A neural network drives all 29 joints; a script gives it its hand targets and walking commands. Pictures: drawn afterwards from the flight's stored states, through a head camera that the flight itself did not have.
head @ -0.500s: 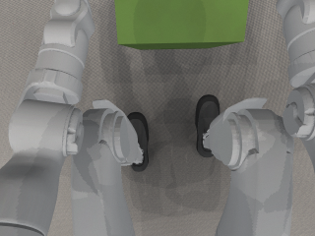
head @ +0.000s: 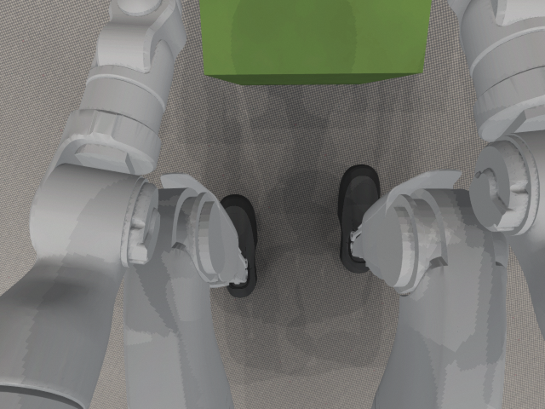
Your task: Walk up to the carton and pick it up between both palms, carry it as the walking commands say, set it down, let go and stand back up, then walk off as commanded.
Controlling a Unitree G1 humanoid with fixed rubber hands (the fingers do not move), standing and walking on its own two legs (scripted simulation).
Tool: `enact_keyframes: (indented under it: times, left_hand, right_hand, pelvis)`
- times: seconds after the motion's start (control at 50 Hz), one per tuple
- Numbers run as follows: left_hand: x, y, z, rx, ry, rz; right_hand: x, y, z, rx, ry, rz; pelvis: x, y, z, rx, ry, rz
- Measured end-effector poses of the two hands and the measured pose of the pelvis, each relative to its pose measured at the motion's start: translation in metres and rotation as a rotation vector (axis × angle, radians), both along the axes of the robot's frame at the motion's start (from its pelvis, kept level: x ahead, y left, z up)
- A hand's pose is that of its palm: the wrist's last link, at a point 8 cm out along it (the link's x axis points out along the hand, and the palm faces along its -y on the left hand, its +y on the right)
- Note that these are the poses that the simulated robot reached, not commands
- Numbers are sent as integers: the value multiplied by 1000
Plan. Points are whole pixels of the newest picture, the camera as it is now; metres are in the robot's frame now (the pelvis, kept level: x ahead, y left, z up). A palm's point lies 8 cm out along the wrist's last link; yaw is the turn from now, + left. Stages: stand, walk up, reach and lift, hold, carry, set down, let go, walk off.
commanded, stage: reach and lift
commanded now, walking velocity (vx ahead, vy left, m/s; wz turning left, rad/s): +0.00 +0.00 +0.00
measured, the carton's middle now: out of the picture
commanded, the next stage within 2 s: none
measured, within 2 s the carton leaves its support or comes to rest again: leaves its support in 0.98 s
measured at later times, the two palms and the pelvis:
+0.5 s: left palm out of the picture +0.55 +0.12 -0.16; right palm out of the picture +0.56 -0.18 -0.15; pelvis +0.00 +0.00 -0.01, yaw +0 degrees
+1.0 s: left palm out of the picture +0.55 +0.12 -0.15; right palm out of the picture +0.57 -0.18 -0.14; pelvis +0.00 +0.00 -0.02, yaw +1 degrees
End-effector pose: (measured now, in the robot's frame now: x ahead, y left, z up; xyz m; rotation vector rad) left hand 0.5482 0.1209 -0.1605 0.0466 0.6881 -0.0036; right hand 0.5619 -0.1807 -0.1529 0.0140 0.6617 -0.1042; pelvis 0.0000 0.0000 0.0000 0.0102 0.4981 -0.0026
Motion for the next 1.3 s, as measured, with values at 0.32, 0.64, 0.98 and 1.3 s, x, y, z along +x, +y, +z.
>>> enact_keyframes:
  times: [0.32, 0.64, 0.98, 1.3]
  left_hand:
    - [2, 1, -1, -26, 12, 12]
    - [4, 1, 0, -38, 40, 14]
    - [3, -2, 8, 38, 46, 20]
    - [-9, 3, 42, 31, 35, 81]
  right_hand:
    - [1, 2, 0, -5, -5, -9]
    - [3, -1, -1, 35, 10, 9]
    - [5, 4, 8, 9, 28, -16]
    - [-6, 15, 41, -31, 15, -38]
  pelvis:
    - [0, 0, -2, -1, -2, 1]
    - [1, -2, -14, 3, -20, 3]
    - [-4, -2, -16, 2, -42, 8]
    - [-20, -2, -13, -5, -95, 23]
